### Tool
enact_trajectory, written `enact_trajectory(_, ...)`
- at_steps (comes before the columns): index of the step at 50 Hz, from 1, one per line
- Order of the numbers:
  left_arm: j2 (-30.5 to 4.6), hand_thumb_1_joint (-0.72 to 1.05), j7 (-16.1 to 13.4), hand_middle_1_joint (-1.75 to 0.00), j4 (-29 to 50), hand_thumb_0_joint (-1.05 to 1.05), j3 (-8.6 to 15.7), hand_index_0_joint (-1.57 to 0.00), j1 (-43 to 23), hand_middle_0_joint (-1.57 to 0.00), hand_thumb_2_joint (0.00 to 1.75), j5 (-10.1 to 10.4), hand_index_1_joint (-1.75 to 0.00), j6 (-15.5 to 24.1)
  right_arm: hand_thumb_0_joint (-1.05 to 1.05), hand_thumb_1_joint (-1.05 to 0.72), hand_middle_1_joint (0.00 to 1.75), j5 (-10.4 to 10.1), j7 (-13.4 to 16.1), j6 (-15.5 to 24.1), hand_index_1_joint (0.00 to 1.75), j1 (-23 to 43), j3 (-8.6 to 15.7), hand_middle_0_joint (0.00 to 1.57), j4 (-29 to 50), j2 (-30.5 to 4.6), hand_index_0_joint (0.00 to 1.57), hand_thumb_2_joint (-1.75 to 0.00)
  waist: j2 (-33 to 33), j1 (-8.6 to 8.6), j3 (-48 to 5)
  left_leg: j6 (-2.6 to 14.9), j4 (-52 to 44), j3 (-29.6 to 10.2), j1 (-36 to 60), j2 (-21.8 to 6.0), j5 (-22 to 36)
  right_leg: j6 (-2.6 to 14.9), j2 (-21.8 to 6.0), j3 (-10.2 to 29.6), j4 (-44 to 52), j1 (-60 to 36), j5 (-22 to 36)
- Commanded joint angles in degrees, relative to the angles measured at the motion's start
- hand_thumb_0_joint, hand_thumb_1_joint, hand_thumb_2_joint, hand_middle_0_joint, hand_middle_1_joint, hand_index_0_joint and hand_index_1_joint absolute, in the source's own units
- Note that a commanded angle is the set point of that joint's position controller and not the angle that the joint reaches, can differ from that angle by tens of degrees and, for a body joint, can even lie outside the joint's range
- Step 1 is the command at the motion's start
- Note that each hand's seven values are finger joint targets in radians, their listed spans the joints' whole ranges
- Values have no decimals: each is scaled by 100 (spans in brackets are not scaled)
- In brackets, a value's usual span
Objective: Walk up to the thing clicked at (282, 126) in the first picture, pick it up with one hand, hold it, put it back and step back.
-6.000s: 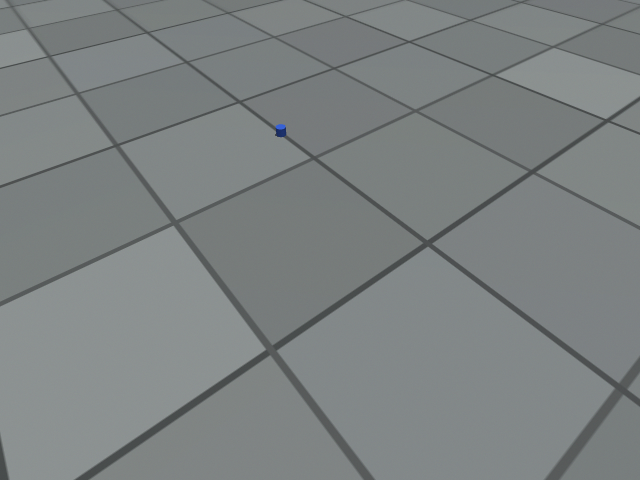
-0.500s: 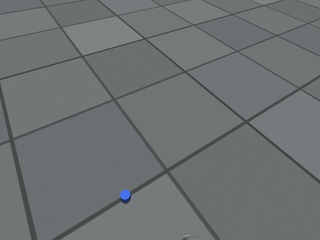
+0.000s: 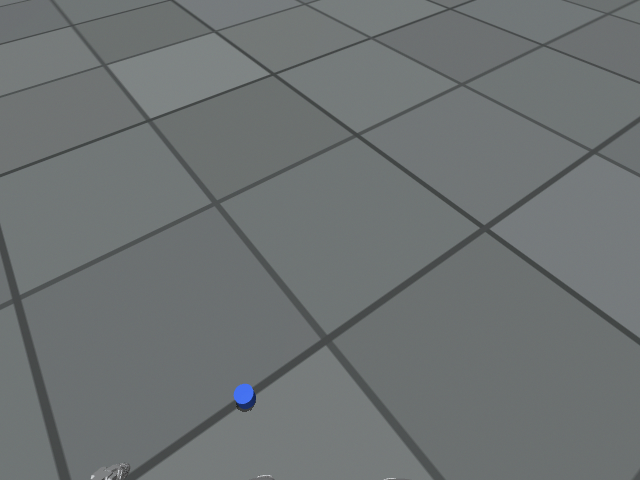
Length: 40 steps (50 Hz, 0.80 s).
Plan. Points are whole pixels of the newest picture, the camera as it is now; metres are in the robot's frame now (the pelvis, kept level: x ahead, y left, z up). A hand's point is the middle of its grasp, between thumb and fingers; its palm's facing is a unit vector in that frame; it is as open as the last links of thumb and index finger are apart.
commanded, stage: walk up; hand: left
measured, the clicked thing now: (245, 396) +0.47 +0.25 -0.72
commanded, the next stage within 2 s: stand in 1.32 s
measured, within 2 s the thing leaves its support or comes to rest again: neither
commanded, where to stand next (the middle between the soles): +0.09 +0.00 m, yaw +1 degrees
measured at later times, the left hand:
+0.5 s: hand out of the picture +0.08 +0.27 -0.12, palm faces +0.00 -0.94 -0.34, open 7.4 cm
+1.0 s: hand out of the picture +0.09 +0.28 -0.12, palm faces -0.01 -0.94 -0.34, open 7.4 cm
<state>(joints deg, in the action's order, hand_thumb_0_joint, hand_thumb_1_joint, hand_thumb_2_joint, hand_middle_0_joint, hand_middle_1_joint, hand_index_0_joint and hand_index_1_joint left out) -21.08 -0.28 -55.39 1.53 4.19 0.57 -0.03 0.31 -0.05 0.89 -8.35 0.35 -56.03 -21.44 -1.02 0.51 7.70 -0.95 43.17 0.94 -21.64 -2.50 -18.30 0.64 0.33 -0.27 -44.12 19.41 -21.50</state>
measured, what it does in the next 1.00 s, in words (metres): stands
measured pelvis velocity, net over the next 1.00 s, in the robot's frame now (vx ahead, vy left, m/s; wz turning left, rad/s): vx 0.01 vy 0.02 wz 0.01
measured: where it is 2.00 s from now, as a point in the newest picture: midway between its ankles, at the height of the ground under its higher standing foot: outside the picture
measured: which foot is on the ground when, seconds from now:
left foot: down 0.00-1.00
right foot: down 0.00-1.00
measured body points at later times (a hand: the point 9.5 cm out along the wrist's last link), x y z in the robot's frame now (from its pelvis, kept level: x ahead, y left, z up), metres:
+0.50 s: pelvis +0.00 +0.01 +0.03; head +0.02 +0.01 +0.48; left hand +0.09 +0.32 -0.10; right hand +0.09 -0.30 -0.10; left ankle +0.05 +0.14 -0.71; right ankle +0.03 -0.11 -0.71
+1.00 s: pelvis +0.01 +0.02 +0.04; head +0.03 +0.02 +0.48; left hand +0.09 +0.33 -0.10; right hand +0.12 -0.27 -0.10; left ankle +0.05 +0.14 -0.71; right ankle +0.03 -0.11 -0.71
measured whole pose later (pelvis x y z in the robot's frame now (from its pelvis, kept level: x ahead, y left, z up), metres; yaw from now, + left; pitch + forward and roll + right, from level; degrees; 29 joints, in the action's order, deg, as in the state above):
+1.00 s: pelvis +0.01 +0.02 +0.04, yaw +0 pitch -2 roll +0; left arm -20.1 0.5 -66.2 0.7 4.4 -0.2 0.1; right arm 0.3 -1.3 -0.1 -2.1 0.8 -65.3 -19.6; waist -0.6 -0.2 4.0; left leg 0.5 21.2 1.8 -11.6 -0.6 -7.8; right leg -1.6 -1.3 0.2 -20.2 8.5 -9.9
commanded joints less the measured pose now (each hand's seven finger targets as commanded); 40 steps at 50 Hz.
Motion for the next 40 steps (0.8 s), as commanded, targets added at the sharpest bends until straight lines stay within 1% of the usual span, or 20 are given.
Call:
enact_trajectory(1,-1610,90,-54,-30,149,0,344,-20,-328,-20,90,-59,-30,211,0,-90,30,-73,80,66,30,170,307,20,142,-1278,20,-90,401,142,-715,178,-595,-319,517,-34,167,744,-1333,1777,1793,223,790)
enact_trajectory(2,-1514,90,-64,-30,125,0,312,-20,-352,-20,90,-43,-30,222,0,-90,30,-64,59,84,30,163,307,20,60,-1288,20,-90,238,140,-868,221,-860,-430,818,-140,507,633,-1222,1526,1637,223,1126)
enact_trajectory(3,-1421,90,-72,-30,51,0,287,-20,-353,-20,90,-31,-30,223,0,-90,30,-59,35,100,30,236,313,20,18,-1298,20,-90,216,98,-982,302,-1001,-561,957,-237,831,467,-1031,1249,1583,173,1193)
enact_trajectory(4,-1347,90,-66,-30,-12,0,272,-20,-373,-20,90,-42,-30,219,0,-90,30,-55,13,102,30,328,313,20,-13,-1272,20,-90,302,51,-1080,379,-1095,-632,946,-312,907,343,-878,1037,1607,-10,1106)
enact_trajectory(6,-1294,90,-52,-30,-117,0,256,-20,-440,-20,90,-52,-30,207,0,-90,30,-56,-2,95,30,434,274,20,-80,-1181,20,-90,571,23,-1124,377,-1277,-627,1003,-360,988,261,-823,956,1690,-145,990)
enact_trajectory(7,-1273,90,-45,-30,-131,0,243,-20,-441,-20,90,-49,-30,199,0,-90,30,-55,-1,93,30,488,263,20,-115,-1211,20,-90,534,10,-1127,378,-1410,-665,1050,-405,959,241,-825,952,1732,-177,981)
enact_trajectory(8,-1235,90,-39,-30,-210,0,235,-20,-472,-20,90,-48,-30,189,0,-90,30,-54,-8,90,30,567,253,20,-162,-1192,20,-90,475,-8,-1100,366,-1482,-635,954,-385,883,228,-786,874,1771,-326,926)
enact_trajectory(11,-1200,90,-23,-30,-334,0,214,-20,-530,-20,90,-30,-30,165,0,-90,30,-43,-16,72,30,707,213,20,-306,-1143,20,-90,430,-33,-985,302,-1751,-615,1018,-374,736,216,-809,914,2027,-301,696)
enact_trajectory(15,-1197,90,10,-30,-473,0,197,-20,-532,-20,90,-52,-30,129,0,-90,30,-19,-53,49,30,872,209,20,-424,-1190,20,-90,269,-55,-732,261,-2180,-740,897,-416,-107,188,-740,879,2340,-209,34)
enact_trajectory(16,-1188,90,20,-30,-496,0,200,-20,-538,-20,90,-53,-30,125,0,-90,30,-8,-58,48,30,864,208,20,-455,-1186,20,-90,223,-48,-732,256,-2257,-770,862,-435,-193,194,-736,873,2398,-278,-72)
enact_trajectory(18,-1171,90,33,-30,-553,0,191,-20,-482,-20,90,-60,-30,133,0,-90,30,-3,-67,62,30,881,213,20,-511,-1174,20,-90,191,-53,-844,236,-2300,-742,986,-444,-84,200,-741,873,2487,-354,54)
enact_trajectory(22,-1176,90,43,-30,-604,0,189,-20,-479,-20,90,-55,-30,141,0,-90,30,-2,-64,69,30,870,212,20,-588,-1182,20,-90,104,-36,-837,186,-2419,-744,962,-436,5,172,-747,812,2615,-554,305)
enact_trajectory(24,-1147,90,42,-30,-637,0,176,-20,-390,-20,90,-51,-30,150,0,-90,30,-17,-64,85,30,923,196,20,-586,-1147,20,-90,31,-75,-963,196,-2454,-721,1088,-503,324,156,-755,767,2615,-726,685)
enact_trajectory(26,-1143,90,41,-30,-648,0,173,-20,-424,-20,90,-46,-30,155,0,-90,30,-18,-50,92,30,892,197,20,-609,-1148,20,-90,39,-57,-1022,186,-2474,-713,1094,-523,579,139,-742,690,2579,-887,1014)
enact_trajectory(29,-1135,90,34,-30,-677,0,155,-20,-338,-20,90,-34,-30,145,0,-90,30,-22,-33,99,30,920,210,20,-608,-1170,20,-90,-39,-80,-1088,200,-2528,-707,1172,-572,842,104,-709,594,2550,-1000,1317)
enact_trajectory(32,-1109,90,32,-30,-720,0,154,-20,-323,-20,90,-41,-30,127,0,-90,30,-24,-28,88,30,933,223,20,-603,-1160,20,-90,-86,-70,-1005,202,-2659,-758,1064,-600,661,77,-696,548,2572,-1064,1245)
enact_trajectory(34,-1102,90,33,-30,-745,0,138,-20,-309,-20,90,-48,-30,118,0,-90,30,-13,-28,69,30,938,245,20,-606,-1163,20,-90,-81,-51,-899,191,-2766,-810,996,-592,295,75,-670,544,2609,-966,1059)
enact_trajectory(35,-1065,90,36,-30,-755,0,133,-20,-252,-20,90,-40,-30,120,0,-90,30,-16,-34,70,30,919,233,20,-612,-1136,20,-90,-147,-66,-914,191,-2812,-843,997,-623,245,69,-671,540,2604,-1023,1026)
enact_trajectory(37,-1037,90,29,-30,-784,0,127,-20,-254,-20,90,-53,-30,138,0,-90,30,-17,-35,75,30,913,247,20,-624,-1111,20,-90,-85,-56,-1023,189,-2761,-817,1096,-628,638,61,-673,507,2643,-1112,1216)
enact_trajectory(40,-1055,90,23,-30,-779,0,123,-20,-217,-20,90,-57,-30,148,0,-90,30,-19,-26,80,30,930,250,20,-593,-1077,20,-90,-59,-51,-1041,174,-2719,-738,1230,-596,856,46,-702,505,2678,-1072,1357)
